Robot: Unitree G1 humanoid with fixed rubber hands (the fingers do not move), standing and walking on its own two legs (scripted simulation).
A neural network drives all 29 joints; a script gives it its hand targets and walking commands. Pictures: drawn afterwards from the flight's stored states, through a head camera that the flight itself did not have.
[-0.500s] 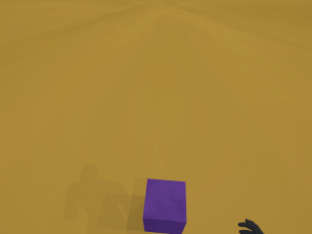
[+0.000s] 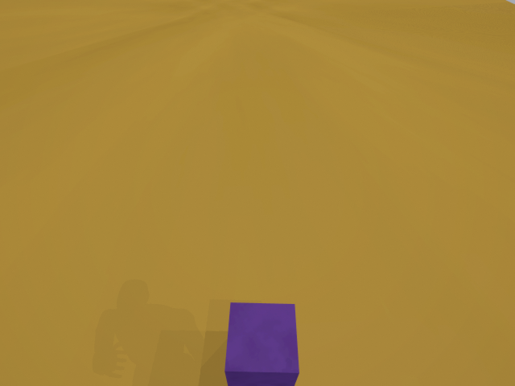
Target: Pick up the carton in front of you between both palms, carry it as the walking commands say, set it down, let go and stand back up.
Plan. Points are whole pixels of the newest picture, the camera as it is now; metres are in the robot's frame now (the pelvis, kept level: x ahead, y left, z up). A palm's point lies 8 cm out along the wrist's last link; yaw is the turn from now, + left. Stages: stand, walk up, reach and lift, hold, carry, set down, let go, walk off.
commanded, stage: stand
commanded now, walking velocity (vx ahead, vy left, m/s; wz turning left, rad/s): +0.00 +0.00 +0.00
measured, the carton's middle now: (261, 348) +0.39 -0.03 -0.63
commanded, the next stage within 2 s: none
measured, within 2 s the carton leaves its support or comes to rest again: neither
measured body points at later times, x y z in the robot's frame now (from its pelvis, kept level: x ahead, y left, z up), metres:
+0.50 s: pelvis -0.02 +0.01 +0.01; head -0.02 +0.00 +0.46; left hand +0.01 +0.26 -0.14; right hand -0.04 -0.25 -0.14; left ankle -0.10 +0.12 -0.72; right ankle -0.03 -0.11 -0.72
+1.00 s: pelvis -0.04 +0.02 +0.01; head -0.04 +0.02 +0.46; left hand -0.05 +0.24 -0.14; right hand -0.09 -0.21 -0.14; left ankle -0.10 +0.12 -0.72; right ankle -0.03 -0.11 -0.72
